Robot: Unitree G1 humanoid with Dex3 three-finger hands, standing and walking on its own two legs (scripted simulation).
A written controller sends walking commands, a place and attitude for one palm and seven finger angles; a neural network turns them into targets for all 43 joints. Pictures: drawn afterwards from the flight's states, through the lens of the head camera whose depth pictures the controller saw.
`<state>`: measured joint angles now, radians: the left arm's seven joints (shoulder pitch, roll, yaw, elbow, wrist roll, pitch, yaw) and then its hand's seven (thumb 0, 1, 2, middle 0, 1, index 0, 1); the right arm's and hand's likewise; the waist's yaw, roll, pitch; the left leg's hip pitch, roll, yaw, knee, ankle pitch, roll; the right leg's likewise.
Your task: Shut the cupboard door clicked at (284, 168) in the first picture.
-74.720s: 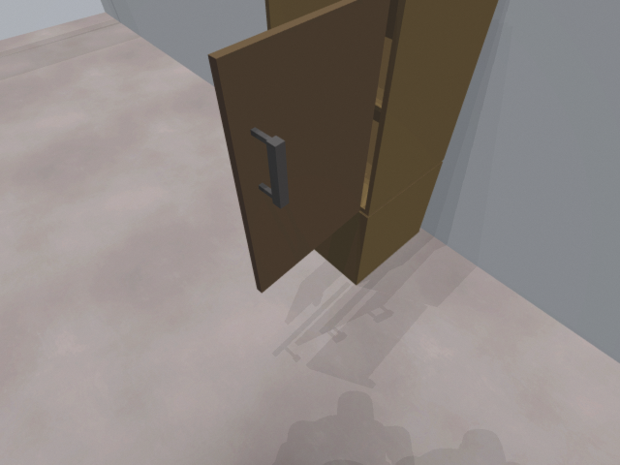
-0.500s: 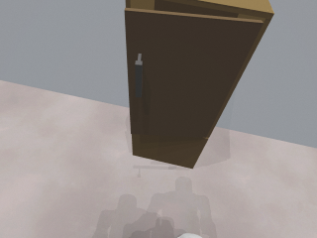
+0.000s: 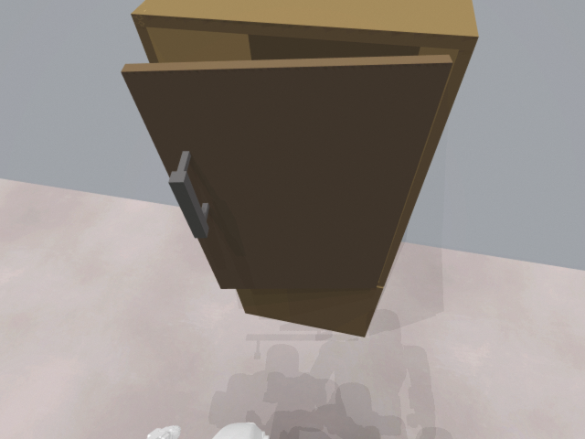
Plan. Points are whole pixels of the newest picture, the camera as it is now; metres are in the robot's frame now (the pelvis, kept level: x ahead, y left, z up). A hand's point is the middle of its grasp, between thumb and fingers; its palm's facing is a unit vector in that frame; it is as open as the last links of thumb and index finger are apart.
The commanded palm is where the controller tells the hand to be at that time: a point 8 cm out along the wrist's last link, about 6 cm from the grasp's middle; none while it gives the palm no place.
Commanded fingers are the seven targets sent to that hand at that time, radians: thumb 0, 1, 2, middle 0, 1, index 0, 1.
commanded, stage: come to a stop and stand still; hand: left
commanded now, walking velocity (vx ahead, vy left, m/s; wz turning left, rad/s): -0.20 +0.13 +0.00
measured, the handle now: (193, 196) +0.45 +0.18 +0.05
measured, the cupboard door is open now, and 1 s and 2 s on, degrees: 12 12 12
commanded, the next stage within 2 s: look again from close up in 0.74 s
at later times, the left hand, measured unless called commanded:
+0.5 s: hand out of the picture +0.01 +0.25 -0.18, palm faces +0.07 -0.97 -0.24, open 7.4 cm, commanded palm none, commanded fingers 0.00 0.90 0.90 -0.20 -0.30 -0.20 -0.30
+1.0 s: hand out of the picture -0.01 +0.23 -0.18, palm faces -0.03 -0.98 -0.21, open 7.3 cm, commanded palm none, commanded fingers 0.00 0.90 0.90 -0.20 -0.30 -0.20 -0.30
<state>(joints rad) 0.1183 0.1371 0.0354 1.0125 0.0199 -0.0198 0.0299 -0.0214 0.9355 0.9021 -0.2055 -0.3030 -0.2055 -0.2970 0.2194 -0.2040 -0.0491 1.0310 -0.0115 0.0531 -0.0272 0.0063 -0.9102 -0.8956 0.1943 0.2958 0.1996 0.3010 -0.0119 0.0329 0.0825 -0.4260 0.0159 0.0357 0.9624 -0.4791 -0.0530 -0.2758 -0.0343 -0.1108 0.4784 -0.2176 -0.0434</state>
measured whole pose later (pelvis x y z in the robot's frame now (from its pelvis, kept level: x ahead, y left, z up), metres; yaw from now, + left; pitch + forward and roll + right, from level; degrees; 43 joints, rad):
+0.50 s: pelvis -0.01 +0.05 +0.00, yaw +1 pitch +0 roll +0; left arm 0.23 0.23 0.04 1.04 0.01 0.04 0.02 0.00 0.91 0.90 -0.20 -0.30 -0.20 -0.30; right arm 0.15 -0.15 0.00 0.98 -0.02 0.03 -0.03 0.00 -0.90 -0.90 0.20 0.30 0.20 0.30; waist 0.04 -0.03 0.06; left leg -0.26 0.00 0.04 0.50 -0.24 0.02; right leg -0.25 -0.02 0.00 0.64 -0.36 0.02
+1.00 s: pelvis -0.03 +0.05 -0.01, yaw +0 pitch -1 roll -1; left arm 0.27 0.16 -0.02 1.09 0.01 -0.02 0.03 0.00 0.91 0.90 -0.20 -0.30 -0.20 -0.30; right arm 0.34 -0.18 0.00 1.07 -0.02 0.01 -0.01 0.01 -0.91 -0.90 0.19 0.30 0.20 0.30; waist -0.03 0.03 0.05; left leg -0.28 0.02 0.05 0.53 -0.24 0.01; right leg -0.19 0.00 0.02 0.51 -0.31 0.00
